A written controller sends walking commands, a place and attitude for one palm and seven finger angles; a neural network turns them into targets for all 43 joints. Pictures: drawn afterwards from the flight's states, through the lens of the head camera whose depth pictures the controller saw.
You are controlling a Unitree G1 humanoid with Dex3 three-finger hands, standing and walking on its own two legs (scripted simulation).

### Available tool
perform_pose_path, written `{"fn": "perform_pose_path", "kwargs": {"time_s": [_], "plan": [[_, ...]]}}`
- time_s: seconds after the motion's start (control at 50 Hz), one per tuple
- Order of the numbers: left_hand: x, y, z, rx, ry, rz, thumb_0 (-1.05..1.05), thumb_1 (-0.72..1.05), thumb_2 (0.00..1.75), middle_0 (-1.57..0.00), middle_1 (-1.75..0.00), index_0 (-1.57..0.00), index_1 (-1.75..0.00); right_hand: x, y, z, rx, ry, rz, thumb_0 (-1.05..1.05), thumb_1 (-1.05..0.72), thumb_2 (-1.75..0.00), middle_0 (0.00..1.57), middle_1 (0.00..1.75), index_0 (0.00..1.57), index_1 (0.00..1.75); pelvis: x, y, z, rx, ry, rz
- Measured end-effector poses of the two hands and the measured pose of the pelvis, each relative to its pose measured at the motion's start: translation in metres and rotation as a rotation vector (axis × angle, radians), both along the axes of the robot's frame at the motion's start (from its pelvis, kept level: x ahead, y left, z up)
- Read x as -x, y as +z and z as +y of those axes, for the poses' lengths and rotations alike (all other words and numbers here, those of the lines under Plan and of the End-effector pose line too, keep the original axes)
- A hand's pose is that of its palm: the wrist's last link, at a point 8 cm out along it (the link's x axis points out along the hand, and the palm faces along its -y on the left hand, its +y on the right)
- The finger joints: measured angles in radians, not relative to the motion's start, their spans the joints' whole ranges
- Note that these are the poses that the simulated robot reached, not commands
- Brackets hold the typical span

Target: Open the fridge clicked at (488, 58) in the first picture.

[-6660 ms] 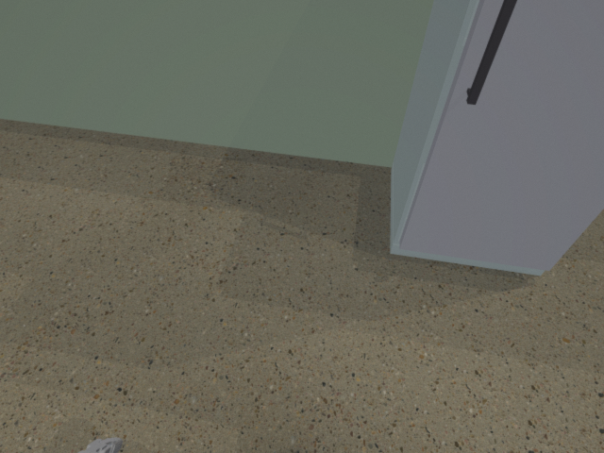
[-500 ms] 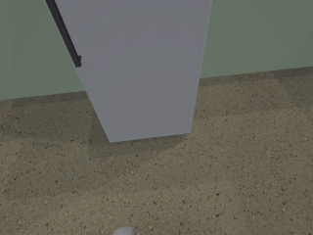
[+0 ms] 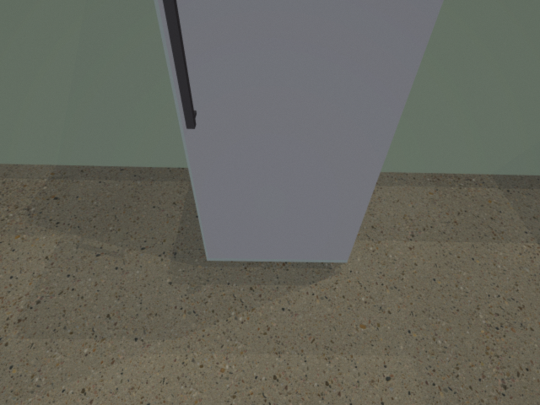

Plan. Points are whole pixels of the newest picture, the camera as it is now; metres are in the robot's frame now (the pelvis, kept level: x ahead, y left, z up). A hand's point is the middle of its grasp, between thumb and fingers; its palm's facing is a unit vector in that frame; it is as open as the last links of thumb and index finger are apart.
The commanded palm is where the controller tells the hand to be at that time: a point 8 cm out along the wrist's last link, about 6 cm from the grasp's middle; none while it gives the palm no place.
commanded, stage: take the last steps up to it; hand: left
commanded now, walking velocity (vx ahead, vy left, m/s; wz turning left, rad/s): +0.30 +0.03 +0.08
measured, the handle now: (180, 47) +0.76 +0.24 +0.19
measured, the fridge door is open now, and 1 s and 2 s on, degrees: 0 0 0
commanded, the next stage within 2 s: come to a stop and stand still in 0.74 s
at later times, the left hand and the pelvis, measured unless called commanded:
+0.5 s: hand out of the picture +0.05 +0.14 -0.17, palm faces +0.16 -0.97 -0.18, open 7.3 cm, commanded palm none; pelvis +0.13 -0.01 +0.00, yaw +4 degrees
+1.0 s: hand (166, 300) +0.35 +0.23 -0.17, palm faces +0.05 -0.97 -0.23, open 7.4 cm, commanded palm none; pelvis +0.27 +0.05 -0.01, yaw +1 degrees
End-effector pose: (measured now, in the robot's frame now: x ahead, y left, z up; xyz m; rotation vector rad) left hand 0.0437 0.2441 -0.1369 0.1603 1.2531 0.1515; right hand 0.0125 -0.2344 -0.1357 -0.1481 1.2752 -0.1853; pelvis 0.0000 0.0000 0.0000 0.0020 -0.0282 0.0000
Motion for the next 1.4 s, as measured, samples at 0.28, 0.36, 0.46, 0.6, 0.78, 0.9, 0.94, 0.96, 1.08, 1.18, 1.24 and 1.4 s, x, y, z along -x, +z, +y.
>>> {"fn": "perform_pose_path", "kwargs": {"time_s": [0.28,0.36,0.46,0.6,0.78,0.9,0.94,0.96,1.08,1.18,1.24,1.4], "plan": [[-0.041,0.009,-0.048,-0.038,0.071,-0.053,0.00,0.93,0.90,-0.20,-0.30,-0.20,-0.30,-0.007,-0.023,-0.030,-0.084,-0.015,0.192,0.01,-0.91,-0.89,0.20,0.30,0.20,0.30,-0.062,-0.003,-0.037,-0.020,0.036,-0.016],[-0.017,0.009,-0.051,-0.022,0.100,0.068,0.00,0.93,0.90,-0.20,-0.30,-0.20,-0.30,-0.063,-0.015,-0.031,-0.074,0.004,0.107,0.01,-0.91,-0.89,0.20,0.30,0.20,0.30,-0.084,0.003,-0.034,-0.018,0.045,-0.007],[0.003,0.005,-0.055,0.029,0.157,0.190,0.00,0.92,0.90,-0.20,-0.30,-0.20,-0.30,-0.137,-0.009,-0.017,-0.066,0.065,0.032,0.01,-0.92,-0.89,0.20,0.30,0.20,0.30,-0.114,0.003,-0.019,-0.006,0.058,0.005],[0.002,-0.016,-0.037,0.100,0.236,0.326,0.00,0.91,0.90,-0.20,-0.30,-0.20,-0.30,-0.253,-0.009,0.033,-0.037,0.179,-0.084,0.01,-0.91,-0.89,0.20,0.30,0.20,0.30,-0.167,-0.013,0.022,0.020,0.068,0.019],[-0.120,-0.023,0.027,0.057,0.122,0.222,0.01,0.91,0.90,-0.19,-0.30,-0.20,-0.30,-0.297,0.000,0.069,-0.008,0.070,-0.181,-0.02,-0.95,-0.89,0.20,0.30,0.21,0.30,-0.215,-0.010,0.054,-0.006,0.014,-0.002],[-0.234,-0.006,0.047,0.000,0.054,0.004,0.00,0.91,0.90,-0.19,-0.30,-0.19,-0.30,-0.283,-0.007,0.062,-0.009,0.042,-0.066,-0.02,-0.95,-0.89,0.20,0.30,0.20,0.30,-0.245,-0.005,0.057,-0.018,0.017,0.006],[-0.264,-0.003,0.045,-0.015,0.034,-0.050,0.00,0.91,0.90,-0.19,-0.30,-0.19,-0.30,-0.276,-0.014,0.061,-0.022,0.031,-0.012,-0.02,-0.94,-0.89,0.20,0.30,0.20,0.30,-0.254,-0.007,0.054,-0.022,0.022,0.002],[-0.277,-0.002,0.043,-0.021,0.025,-0.072,0.00,0.91,0.90,-0.19,-0.30,-0.19,-0.30,-0.273,-0.019,0.061,-0.031,0.025,0.014,-0.01,-0.94,-0.89,0.20,0.30,0.20,0.30,-0.259,-0.009,0.051,-0.026,0.023,-0.001],[-0.317,-0.002,0.024,-0.019,-0.030,-0.088,0.00,0.91,0.90,-0.19,-0.30,-0.19,-0.30,-0.262,-0.031,0.064,-0.081,-0.040,0.112,0.00,-0.92,-0.89,0.20,0.30,0.20,0.30,-0.280,-0.013,0.043,-0.015,0.033,0.005],[-0.320,-0.009,0.020,0.004,-0.009,-0.070,0.00,0.91,0.90,-0.20,-0.30,-0.20,-0.30,-0.256,-0.030,0.069,-0.078,-0.035,0.161,0.00,-0.92,-0.89,0.20,0.30,0.20,0.30,-0.279,-0.014,0.044,-0.004,0.047,0.010],[-0.311,-0.015,0.024,0.014,0.013,-0.053,0.00,0.91,0.90,-0.20,-0.30,-0.20,-0.30,-0.253,-0.027,0.071,-0.060,-0.029,0.169,0.00,-0.91,-0.89,0.20,0.30,0.20,0.30,-0.272,-0.015,0.048,-0.005,0.047,0.008],[-0.268,-0.016,0.041,-0.028,0.029,-0.005,0.00,0.91,0.90,-0.20,-0.30,-0.20,-0.30,-0.261,-0.025,0.062,-0.036,0.009,0.094,0.01,-0.91,-0.89,0.20,0.30,0.20,0.30,-0.260,-0.018,0.046,-0.018,0.046,0.009]]}}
